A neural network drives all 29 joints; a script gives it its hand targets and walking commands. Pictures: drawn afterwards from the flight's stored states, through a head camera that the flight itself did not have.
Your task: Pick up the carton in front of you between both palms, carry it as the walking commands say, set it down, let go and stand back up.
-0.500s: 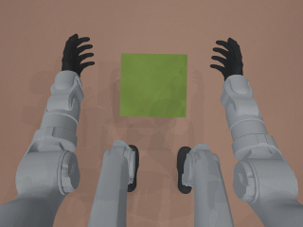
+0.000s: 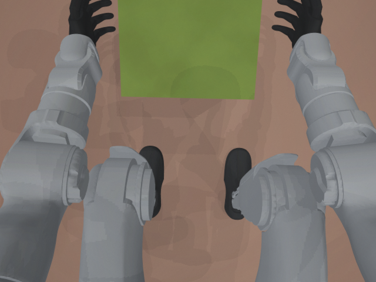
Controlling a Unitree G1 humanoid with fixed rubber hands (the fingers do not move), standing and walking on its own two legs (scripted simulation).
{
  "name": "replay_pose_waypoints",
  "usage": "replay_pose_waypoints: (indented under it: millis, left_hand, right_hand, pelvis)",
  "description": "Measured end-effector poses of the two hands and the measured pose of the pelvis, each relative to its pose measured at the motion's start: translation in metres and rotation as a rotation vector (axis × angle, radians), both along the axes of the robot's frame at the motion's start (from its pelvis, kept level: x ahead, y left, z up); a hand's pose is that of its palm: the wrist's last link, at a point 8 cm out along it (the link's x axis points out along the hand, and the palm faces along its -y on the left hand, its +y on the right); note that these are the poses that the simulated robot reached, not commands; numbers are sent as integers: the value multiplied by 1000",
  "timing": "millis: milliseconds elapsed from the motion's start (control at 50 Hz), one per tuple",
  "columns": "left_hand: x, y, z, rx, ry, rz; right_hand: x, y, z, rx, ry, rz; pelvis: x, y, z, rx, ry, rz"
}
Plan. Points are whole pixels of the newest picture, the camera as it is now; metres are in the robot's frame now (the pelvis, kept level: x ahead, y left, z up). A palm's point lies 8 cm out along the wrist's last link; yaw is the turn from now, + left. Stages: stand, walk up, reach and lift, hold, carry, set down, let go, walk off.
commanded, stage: reach and lift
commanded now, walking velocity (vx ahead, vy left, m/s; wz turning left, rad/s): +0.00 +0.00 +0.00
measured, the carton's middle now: (188, 46) +0.51 +0.04 -0.26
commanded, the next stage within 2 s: none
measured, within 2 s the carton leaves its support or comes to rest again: leaves its support in 0.88 s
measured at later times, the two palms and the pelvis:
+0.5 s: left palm (100, 36) +0.50 +0.19 -0.19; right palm (298, 40) +0.51 -0.15 -0.18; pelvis +0.01 +0.00 +0.00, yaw +1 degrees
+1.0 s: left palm (104, 30) +0.50 +0.17 -0.14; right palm (306, 31) +0.51 -0.13 -0.12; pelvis -0.01 +0.00 +0.00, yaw +1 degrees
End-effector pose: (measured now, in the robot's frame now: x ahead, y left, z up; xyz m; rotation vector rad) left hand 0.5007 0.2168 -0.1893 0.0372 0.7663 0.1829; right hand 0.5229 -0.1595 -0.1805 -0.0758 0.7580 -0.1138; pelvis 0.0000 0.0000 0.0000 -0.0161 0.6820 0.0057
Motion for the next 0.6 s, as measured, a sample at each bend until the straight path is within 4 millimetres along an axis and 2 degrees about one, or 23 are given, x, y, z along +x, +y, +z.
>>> replay_pose_waypoints:
  millis: [100, 200, 380, 460, 520, 600]
  left_hand:
    - [8, 2, -16, 7, -14, -17]
    - [13, 0, -12, 9, -31, -31]
    - [7, -14, 2, -7, -23, -37]
    - [1, -25, 1, -20, 1, -60]
    - [-1, -28, 3, -8, 5, -58]
    - [1, -34, 5, -5, 7, -37]
  right_hand:
    - [13, -2, -11, -14, -30, 4]
    - [15, 0, -10, 1, -40, -1]
    - [1, 6, 2, 14, -34, 15]
    - [-9, 5, 0, 11, -5, 2]
    - [-10, 14, -1, 29, 3, 22]
    - [1, 42, 3, 70, -16, 34]
  pelvis:
    - [2, 1, -13, -1, -17, 3]
    - [7, 4, -18, -1, -14, 8]
    - [11, 5, -10, -2, 11, 8]
    - [10, 5, -4, -1, 18, 14]
    - [8, 4, 0, 1, 28, 11]
    - [6, 2, 3, 7, 27, 6]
